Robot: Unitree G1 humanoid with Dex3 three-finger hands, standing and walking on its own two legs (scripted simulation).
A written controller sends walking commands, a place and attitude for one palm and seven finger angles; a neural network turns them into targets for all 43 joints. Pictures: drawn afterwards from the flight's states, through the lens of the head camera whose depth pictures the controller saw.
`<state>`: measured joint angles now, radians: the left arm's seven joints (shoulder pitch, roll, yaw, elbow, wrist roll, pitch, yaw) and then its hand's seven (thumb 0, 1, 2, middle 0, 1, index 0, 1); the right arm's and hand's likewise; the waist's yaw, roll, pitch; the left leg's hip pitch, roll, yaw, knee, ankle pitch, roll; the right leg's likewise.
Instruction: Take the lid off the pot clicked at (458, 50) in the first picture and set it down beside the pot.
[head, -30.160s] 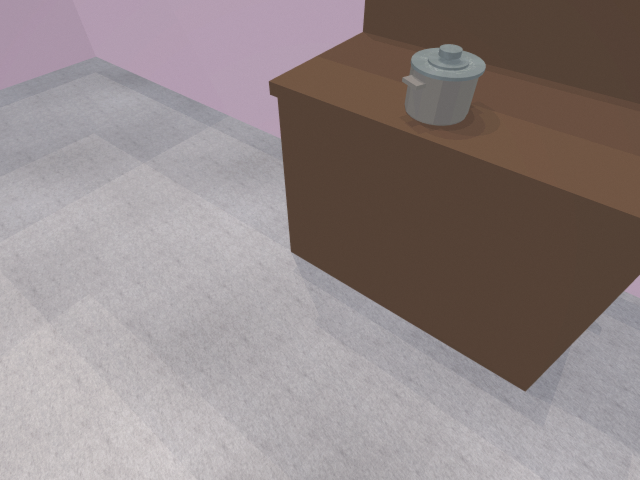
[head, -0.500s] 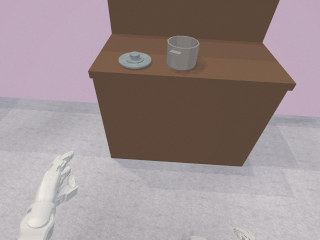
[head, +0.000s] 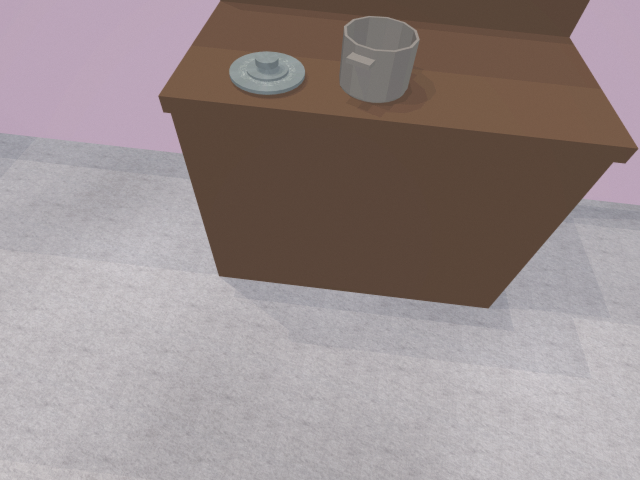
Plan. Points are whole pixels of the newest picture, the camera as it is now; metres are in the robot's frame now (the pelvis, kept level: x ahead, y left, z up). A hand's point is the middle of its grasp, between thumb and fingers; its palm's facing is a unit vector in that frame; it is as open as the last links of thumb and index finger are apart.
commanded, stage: stop stepping back and stand still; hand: left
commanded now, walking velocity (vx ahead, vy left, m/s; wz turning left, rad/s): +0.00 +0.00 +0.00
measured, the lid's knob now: (266, 60) +0.91 +0.15 +0.03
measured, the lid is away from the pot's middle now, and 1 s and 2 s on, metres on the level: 0.24 0.24 0.24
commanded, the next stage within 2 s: let the arm hang, fingers relaxed in 0.60 s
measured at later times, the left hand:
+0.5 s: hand out of the picture +0.12 +0.15 -0.16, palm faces -0.02 -0.97 -0.24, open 7.4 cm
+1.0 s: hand out of the picture +0.02 +0.15 -0.17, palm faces +0.00 -0.98 -0.19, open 7.4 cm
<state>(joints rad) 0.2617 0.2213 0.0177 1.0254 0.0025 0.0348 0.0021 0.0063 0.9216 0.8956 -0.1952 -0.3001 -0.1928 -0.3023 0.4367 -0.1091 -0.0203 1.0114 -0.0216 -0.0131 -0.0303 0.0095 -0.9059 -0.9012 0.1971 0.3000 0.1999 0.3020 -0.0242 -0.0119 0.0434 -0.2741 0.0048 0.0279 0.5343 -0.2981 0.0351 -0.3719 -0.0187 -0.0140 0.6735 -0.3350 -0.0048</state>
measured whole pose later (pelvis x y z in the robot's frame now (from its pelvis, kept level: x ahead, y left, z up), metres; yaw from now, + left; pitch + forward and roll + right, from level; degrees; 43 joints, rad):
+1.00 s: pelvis +0.02 -0.02 +0.00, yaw -2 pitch +0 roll +0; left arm 0.28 0.14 0.01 1.12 0.01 0.00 0.04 0.00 0.91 0.90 -0.20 -0.30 -0.20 -0.30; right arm 0.34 -0.10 -0.03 1.10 -0.01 0.00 -0.03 0.01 -0.91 -0.90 0.20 0.30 0.20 0.30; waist -0.02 0.01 0.05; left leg -0.16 0.02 0.05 0.46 -0.30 0.00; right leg -0.20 0.01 0.03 0.45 -0.25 0.01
